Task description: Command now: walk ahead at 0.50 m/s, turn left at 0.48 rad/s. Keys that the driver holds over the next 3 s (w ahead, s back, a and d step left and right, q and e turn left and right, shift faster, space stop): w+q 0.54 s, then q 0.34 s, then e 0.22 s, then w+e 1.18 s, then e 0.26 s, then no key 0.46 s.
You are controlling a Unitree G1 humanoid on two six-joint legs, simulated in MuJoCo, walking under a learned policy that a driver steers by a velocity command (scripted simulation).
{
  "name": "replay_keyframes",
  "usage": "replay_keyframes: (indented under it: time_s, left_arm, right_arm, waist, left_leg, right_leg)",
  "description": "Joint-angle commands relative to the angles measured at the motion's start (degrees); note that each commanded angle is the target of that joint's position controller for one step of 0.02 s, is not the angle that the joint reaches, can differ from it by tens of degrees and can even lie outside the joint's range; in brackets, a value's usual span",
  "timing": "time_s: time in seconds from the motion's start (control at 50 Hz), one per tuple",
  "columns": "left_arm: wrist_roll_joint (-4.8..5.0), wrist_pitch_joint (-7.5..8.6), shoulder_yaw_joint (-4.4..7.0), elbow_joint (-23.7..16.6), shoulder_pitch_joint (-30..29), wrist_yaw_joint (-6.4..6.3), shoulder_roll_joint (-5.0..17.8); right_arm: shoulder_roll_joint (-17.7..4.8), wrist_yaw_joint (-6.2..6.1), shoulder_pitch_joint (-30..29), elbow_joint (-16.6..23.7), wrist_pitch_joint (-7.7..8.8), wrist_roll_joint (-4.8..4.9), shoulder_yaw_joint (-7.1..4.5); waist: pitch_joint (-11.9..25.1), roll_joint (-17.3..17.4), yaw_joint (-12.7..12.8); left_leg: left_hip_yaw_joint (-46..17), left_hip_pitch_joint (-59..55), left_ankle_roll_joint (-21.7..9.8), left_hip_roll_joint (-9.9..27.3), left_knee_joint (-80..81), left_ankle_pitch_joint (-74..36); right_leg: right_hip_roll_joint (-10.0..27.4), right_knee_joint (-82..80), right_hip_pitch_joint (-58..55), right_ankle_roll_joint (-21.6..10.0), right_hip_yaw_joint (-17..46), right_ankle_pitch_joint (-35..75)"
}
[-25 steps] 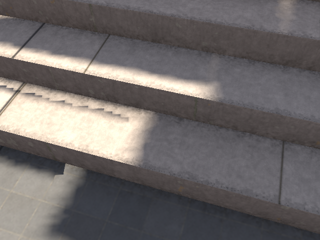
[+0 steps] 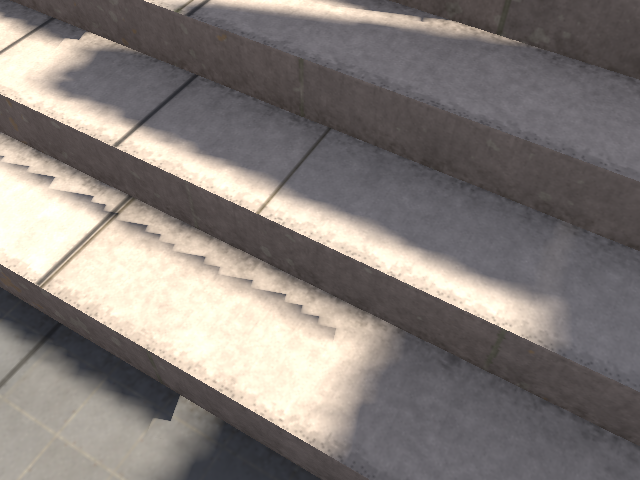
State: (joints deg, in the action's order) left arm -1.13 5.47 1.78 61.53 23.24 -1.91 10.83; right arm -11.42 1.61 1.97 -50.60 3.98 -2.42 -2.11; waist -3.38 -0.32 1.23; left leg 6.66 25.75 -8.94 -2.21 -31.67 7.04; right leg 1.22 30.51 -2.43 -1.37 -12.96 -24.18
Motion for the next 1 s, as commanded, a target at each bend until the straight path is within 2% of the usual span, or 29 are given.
replay_keyframes:
  time_s: [0.02, 0.04, 0.08, 0.12, 0.14, 0.22, 0.26, 0.3, 0.38, 0.42, 0.44, 0.48, 0.5, 0.52, 0.54, 0.56, 0.58, 0.6, 0.62, 0.64, 0.68, 0.72, 0.76, 0.8, 0.82, 0.84, 0.88, 0.94, 1.0]
  left_arm:
    - [1.43, 0.88, 1.05, -7.8, 1.6, 0.64, 5.8]
    - [-0.15, 1.11, 1.61, -8.5, -3.4, 1.01, 8.5]
    - [0.29, 1.68, 1.34, -9.7, -7.0, 1.13, 7.1]
    - [-1.37, -0.32, 1.22, -10.2, -6.3, 1.15, 6.4]
    - [-1.78, -1.25, 1.16, -10.6, -6.1, 1.3, 6.0]
    - [-1.64, -2.84, 0.64, -13.2, -9.7, 1.4, 4.7]
    - [-1.6, -3.24, 0.6, -14.8, -13.6, 0.95, 4.7]
    - [-1.96, -3.39, 0.79, -19.0, -21.2, 0.56, 5.1]
    - [-2.32, -2.76, -1.26, -27.3, -32.5, 0.8, 2.9]
    - [-2.95, -3.04, -2.68, -31.9, -36.0, 0.94, 1.6]
    - [-2.87, -3.37, -3.7, -33.7, -37.8, 0.84, -1.3]
    - [-2.68, -3.7, -4.67, -38.7, -41.0, 0.54, -1.0]
    - [-2.07, -4.05, -4.87, -38.5, -37.2, 0.99, 0.7]
    - [-2.13, -4.65, -4.77, -36.9, -34.1, 1.04, -0.1]
    - [-1.05, -4.72, -4.1, -35.0, -26.0, 0.93, 0.4]
    - [-0.99, -4.77, -2.56, -31.5, -14.6, 0.12, 2.5]
    - [-0.77, -4.23, -0.59, -28.4, -2.3, -0.44, 5.4]
    - [-2.6, -2.94, 1.33, -26.2, 4.2, -0.97, 11.5]
    - [-2.42, -3.42, 2.84, -25.5, 1.0, -1.29, 18.2]
    - [0.03, -4.14, 2.49, -26.7, -7.4, -1.19, 13.5]
    - [0.27, -4.56, 0.32, -24.9, -17.1, -1.22, 3.3]
    - [-0.48, -3.54, 0.11, -21.9, -16.5, -1.65, -0.1]
    - [-0.6, -2.04, 1.28, -19.7, -14.6, -0.97, 1.6]
    - [0.06, -0.76, 2.11, -18.7, -12.8, -0.23, 3.2]
    - [-0.09, -0.55, 2.53, -19.1, -11.9, -0.04, 4.3]
    - [0.28, -0.51, 2.7, -19.2, -10.7, -0.04, 4.7]
    - [0.45, -0.81, 3.39, -19.5, -8.6, -0.39, 6.7]
    - [0.28, -1.87, 3.79, -19.0, -2.4, -0.82, 7.6]
    - [-0.14, -1.75, 4.22, -19.5, 0.8, -1.08, 9.7]
  right_arm:
    - [-16.8, -1.31, 21.0, -2.1, -0.38, 0.07, -5.35]
    - [-15.9, -1.13, 19.4, -2.1, -1.12, 1.67, -5.09]
    - [-10.6, -1.26, 12.8, -1.0, -1.17, 1.84, -3.82]
    - [-7.9, -1.54, 10.8, -0.9, -0.58, 2.3, -2.76]
    - [-8.2, -1.55, 11.5, -1.0, -0.09, 2.42, -2.69]
    - [-10.5, -1.77, 14.9, -1.2, 0.31, 2.2, -2.99]
    - [-9.4, -2.27, 18.6, -1.4, -0.06, 1.66, -2.75]
    - [-10.5, -2.86, 24.2, -1.9, 0.19, 1.72, -2.81]
    - [-10.9, -3.25, 31.9, -3.5, 1.31, 1.09, -2.01]
    - [-10.8, -3.52, 31.1, -4.4, 1.67, 1.4, -1.62]
    - [-9.8, -3.85, 32.6, -5.3, 1.31, 0.9, -1.22]
    - [-11.1, -4.93, 31.9, -5.4, 0.54, 1.88, -1.6]
    - [-12.0, -4.68, 27.7, -3.6, -0.41, 2.58, -1.69]
    - [-11.0, -4.32, 23.9, -2.5, -1.18, 3.57, -1.48]
    - [-12.9, -3.35, 20.2, 0.3, -0.86, 3.66, -1.87]
    - [-14.9, -2.78, 21.9, 0.0, -0.2, 4.32, -2.84]
    - [-17.3, -2.54, 18.1, 0.7, 0.66, 4.93, -4.05]
    - [-14.1, -1.98, 14.3, 3.8, 1.77, 5.72, -4.08]
    - [-7.2, -0.87, 17.4, 8.3, 1.56, 3.96, -3.16]
    - [-8.2, -0.52, 21.6, 7.3, 0.54, 0.23, -3.3]
    - [-6.2, -0.91, 18.6, 8.6, -2.37, -1.04, -2.86]
    - [-4.5, -1.47, 17.5, 10.5, -4.65, -0.2, -2.34]
    - [-4.4, -2.67, 16.3, 12.5, -5.92, 0.78, -2.24]
    - [-5.4, -3.47, 13.8, 14.4, -5.96, 0.7, -2.5]
    - [-5.7, -3.93, 12.5, 15.3, -6.24, 0.24, -2.85]
    - [-7.1, -4.02, 10.2, 16.4, -6.39, -0.1, -3.24]
    - [-8.3, -3.63, 5.9, 18.3, -6.9, -0.24, -3.89]
    - [-5.9, -2.65, 1.2, 20.3, -7.14, -0.46, -3.33]
    - [-6.2, -1.88, 0.1, 20.2, -7.08, -0.68, -3.61]
  waist:
    - [20.1, 15.9, -6.9]
    - [17.2, 4.3, -6.5]
    - [5.8, -1.1, -3.0]
    - [4.3, -0.8, -0.1]
    - [4.5, 0.0, 0.4]
    - [5.6, 2.8, 0.0]
    - [6.7, 6.5, -2.3]
    - [4.3, 5.2, -5.1]
    - [0.3, 1.1, -7.0]
    - [-1.8, 2.0, -5.3]
    - [-1.2, 5.4, -6.5]
    - [-2.1, 3.0, -5.4]
    - [-0.5, -0.4, -3.1]
    - [2.7, 0.6, -2.0]
    - [6.2, 5.2, 1.5]
    - [14.2, 10.3, 5.6]
    - [19.6, 10.2, 12.9]
    - [25.5, -2.8, 14.5]
    - [29.2, -25.5, 7.2]
    - [28.1, -16.4, 1.8]
    - [7.3, -3.5, -3.3]
    - [0.8, -0.5, -5.4]
    - [1.2, -4.2, -5.9]
    - [2.5, -4.1, -5.9]
    - [3.4, -6.8, -5.0]
    - [4.0, -4.8, -4.3]
    - [4.2, -3.5, -3.1]
    - [4.5, -5.6, 0.7]
    - [5.1, -6.4, 2.7]
  left_leg:
    - [-44.5, -42.9, -17.6, 23.4, 11.2, -10.1]
    - [-40.2, -40.3, -15.3, 20.7, 12.8, -7.6]
    - [-29.4, -25.2, -10.8, 16.9, 16.5, -11.9]
    - [-23.5, -18.2, -8.4, 12.6, 17.8, -17.7]
    - [-22.1, -17.0, -8.2, 11.6, 17.9, -20.9]
    - [-19.1, -15.2, -7.1, 8.3, 17.0, -27.8]
    - [-24.2, -20.9, -8.3, 9.2, 16.4, -19.6]
    - [-33.2, -30.1, -11.9, 12.7, 16.5, -6.9]
    - [-36.4, -36.1, -10.4, 13.6, 15.1, -1.9]
    - [-35.0, -29.8, -7.1, 11.7, 17.0, -0.7]
    - [-36.2, -30.8, -8.2, 12.0, 15.9, -5.2]
    - [-34.6, -26.3, -6.4, 13.1, 22.4, -11.8]
    - [-28.5, -19.3, -5.4, 11.1, 28.3, -17.1]
    - [-22.9, -13.4, -4.0, 8.0, 29.7, -30.0]
    - [-19.2, -6.4, -2.9, 7.0, 23.9, -55.3]
    - [-20.2, -9.9, -1.7, 9.4, 12.7, -82.6]
    - [-20.2, -12.8, 1.2, 9.1, -5.0, -89.3]
    - [-19.1, -6.4, 4.4, 1.5, -25.0, -56.5]
    - [-17.9, 2.0, 7.5, -10.4, -47.0, 10.2]
    - [-20.9, 4.3, 6.2, -6.8, -56.8, 11.2]
    - [-13.4, 11.6, 5.4, -0.6, -58.4, 9.1]
    - [-13.4, 11.3, 5.7, 1.2, -53.9, 9.1]
    - [-12.2, 12.5, 6.1, -0.1, -55.6, 6.4]
    - [-12.5, 15.1, 6.3, 0.1, -52.4, 3.1]
    - [-11.4, 18.2, 6.7, -0.4, -56.3, 4.5]
    - [-12.5, 19.7, 6.8, 0.2, -54.4, 3.2]
    - [-12.3, 21.4, 7.7, 0.5, -50.9, -0.2]
    - [-12.9, 24.3, 9.6, -1.9, -45.4, 0.2]
    - [-15.3, 28.5, 10.8, -3.5, -43.1, 4.9]
  right_leg:
    - [-5.5, 53.5, 37.0, 0.2, 4.8, -5.9]
    - [-0.7, 54.2, 42.1, -1.0, 15.1, -1.5]
    - [3.1, 46.9, 40.6, -0.8, 14.3, 5.9]
    - [4.4, 41.9, 35.9, 0.6, 14.6, 6.4]
    - [4.2, 40.3, 35.1, 1.3, 14.2, 6.5]
    - [3.1, 34.6, 35.9, 4.0, 11.5, 10.3]
    - [3.2, 45.9, 45.2, 4.1, 10.9, 7.9]
    - [4.0, 64.8, 66.0, 3.6, 12.4, 1.1]
    - [3.8, 80.3, 87.9, 0.7, 13.3, -7.0]
    - [3.8, 75.4, 86.2, -0.6, 14.2, -7.7]
    - [1.7, 84.8, 90.7, -1.2, 12.6, -13.3]
    - [3.0, 71.5, 84.2, -2.0, 14.6, -14.6]
    - [3.0, 55.0, 67.3, -2.0, 9.6, -6.9]
    - [0.9, 47.2, 50.3, -2.6, 8.0, -1.2]
    - [-1.9, 42.8, 33.5, -3.2, 4.8, 0.8]
    - [-5.0, 45.4, 21.1, -4.6, 5.7, 0.1]
    - [-4.1, 34.4, 13.0, -5.7, 11.9, 0.2]
    - [5.7, 18.9, 3.7, -8.8, 29.0, 4.5]
    - [21.5, 0.4, 4.1, -13.6, 59.3, 28.0]
    - [21.5, -0.4, 8.9, -14.8, 66.4, 20.9]
    - [18.1, 2.8, 27.6, -12.7, 49.3, 1.9]
    - [15.2, -0.1, 37.4, -8.7, 36.3, -2.7]
    - [15.7, -0.6, 36.8, -8.6, 28.4, 9.9]
    - [16.1, -3.0, 32.3, -8.2, 21.4, 20.0]
    - [17.7, -3.5, 28.5, -9.2, 20.9, 22.4]
    - [17.9, -5.1, 25.6, -8.7, 19.2, 21.8]
    - [18.5, -6.7, 20.2, -7.7, 16.3, 21.1]
    - [16.8, -8.3, 10.6, -8.6, 14.6, 25.0]
    - [18.2, -9.9, 0.6, -10.8, 17.0, 28.8]
